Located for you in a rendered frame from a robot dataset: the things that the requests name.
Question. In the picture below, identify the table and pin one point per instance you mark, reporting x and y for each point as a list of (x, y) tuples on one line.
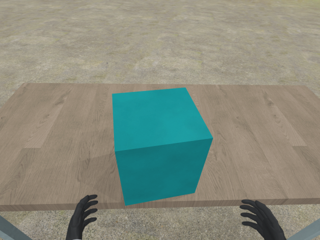
[(57, 146)]

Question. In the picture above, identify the robot left hand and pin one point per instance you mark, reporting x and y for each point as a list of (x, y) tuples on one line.
[(77, 222)]

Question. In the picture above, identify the carton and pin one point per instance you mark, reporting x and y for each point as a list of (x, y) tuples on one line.
[(161, 143)]

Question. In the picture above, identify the robot right hand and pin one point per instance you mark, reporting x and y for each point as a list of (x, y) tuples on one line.
[(266, 223)]

